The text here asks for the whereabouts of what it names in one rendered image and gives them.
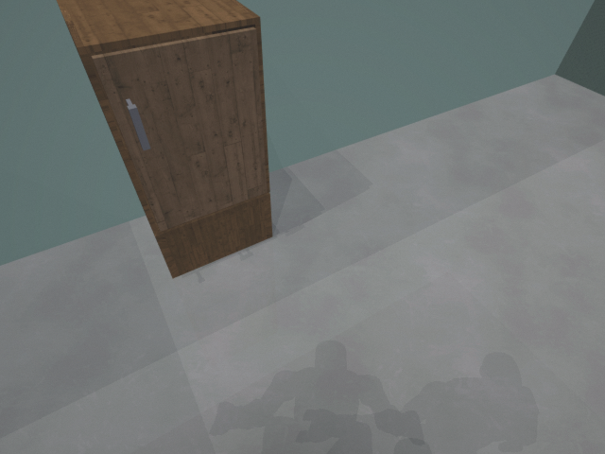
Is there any handle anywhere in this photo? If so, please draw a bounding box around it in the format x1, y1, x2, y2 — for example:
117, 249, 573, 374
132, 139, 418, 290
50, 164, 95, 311
126, 99, 150, 150

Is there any cupboard door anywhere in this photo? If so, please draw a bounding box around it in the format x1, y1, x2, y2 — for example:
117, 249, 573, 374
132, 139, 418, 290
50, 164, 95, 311
92, 27, 267, 231

